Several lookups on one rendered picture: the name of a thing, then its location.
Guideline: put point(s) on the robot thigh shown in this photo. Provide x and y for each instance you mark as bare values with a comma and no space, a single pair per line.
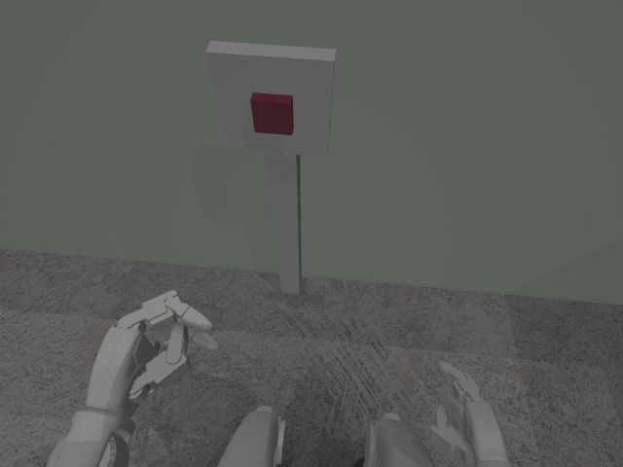
393,443
258,442

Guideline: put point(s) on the robot left thigh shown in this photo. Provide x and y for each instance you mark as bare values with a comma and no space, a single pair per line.
258,442

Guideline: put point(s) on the robot right thigh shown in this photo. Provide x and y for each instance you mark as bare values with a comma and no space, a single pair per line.
393,443

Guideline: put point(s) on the panel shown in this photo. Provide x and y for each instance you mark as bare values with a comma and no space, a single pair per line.
239,69

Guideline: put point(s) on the right robot hand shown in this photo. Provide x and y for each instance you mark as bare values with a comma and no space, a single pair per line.
476,435

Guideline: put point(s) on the left robot hand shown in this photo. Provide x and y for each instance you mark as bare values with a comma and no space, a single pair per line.
116,383

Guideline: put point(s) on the left robot forearm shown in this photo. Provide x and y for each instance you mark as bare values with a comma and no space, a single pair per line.
97,438

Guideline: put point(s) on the button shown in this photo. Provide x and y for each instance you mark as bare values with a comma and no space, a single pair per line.
272,113

